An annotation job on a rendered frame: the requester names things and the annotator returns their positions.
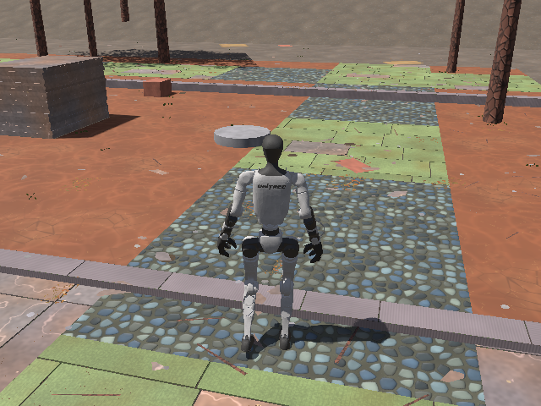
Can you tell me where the robot right foot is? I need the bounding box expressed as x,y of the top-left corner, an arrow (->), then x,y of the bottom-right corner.
279,328 -> 291,350

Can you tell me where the robot right forearm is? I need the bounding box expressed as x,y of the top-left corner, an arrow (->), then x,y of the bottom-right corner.
303,206 -> 320,245

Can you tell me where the right robot upper arm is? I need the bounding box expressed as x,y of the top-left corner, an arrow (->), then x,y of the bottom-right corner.
290,172 -> 312,219

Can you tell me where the robot right hand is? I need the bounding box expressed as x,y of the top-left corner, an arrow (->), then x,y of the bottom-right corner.
303,242 -> 323,263

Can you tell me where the left robot upper arm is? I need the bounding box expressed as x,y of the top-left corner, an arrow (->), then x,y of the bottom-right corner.
230,171 -> 254,217

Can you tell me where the humanoid robot head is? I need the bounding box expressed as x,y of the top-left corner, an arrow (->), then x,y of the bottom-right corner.
258,134 -> 287,176

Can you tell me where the robot left forearm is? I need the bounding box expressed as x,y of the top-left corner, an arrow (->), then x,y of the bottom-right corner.
219,204 -> 238,240

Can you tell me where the robot left hand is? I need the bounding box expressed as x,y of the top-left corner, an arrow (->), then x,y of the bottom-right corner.
216,236 -> 237,257

